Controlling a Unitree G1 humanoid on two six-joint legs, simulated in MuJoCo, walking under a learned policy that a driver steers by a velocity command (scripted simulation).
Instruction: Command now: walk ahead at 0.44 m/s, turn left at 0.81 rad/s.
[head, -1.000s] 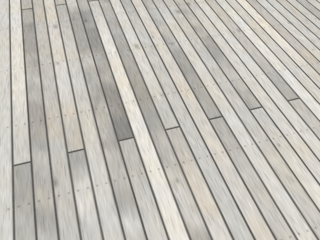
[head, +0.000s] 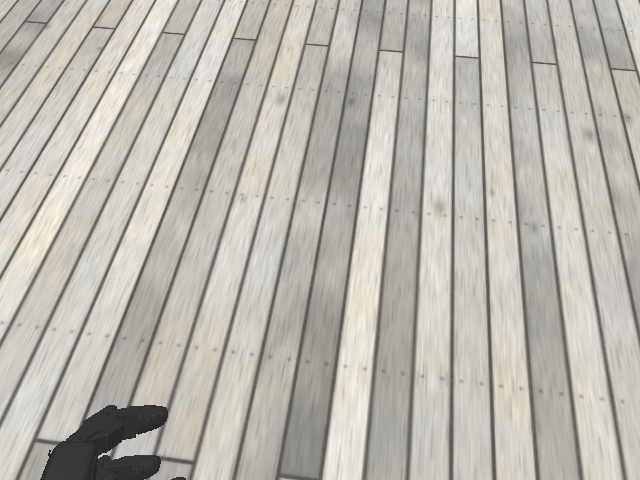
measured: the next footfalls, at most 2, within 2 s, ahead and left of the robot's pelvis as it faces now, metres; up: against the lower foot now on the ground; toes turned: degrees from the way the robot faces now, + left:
right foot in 0.24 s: +0.37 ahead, -0.14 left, +0.00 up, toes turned +13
left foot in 0.54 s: +0.24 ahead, +0.07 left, +0.00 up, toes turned +7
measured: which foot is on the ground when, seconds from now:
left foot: down 0.00-0.24, up 0.26-0.52, down 0.54-1.00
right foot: up 0.00-0.22, down 0.24-1.00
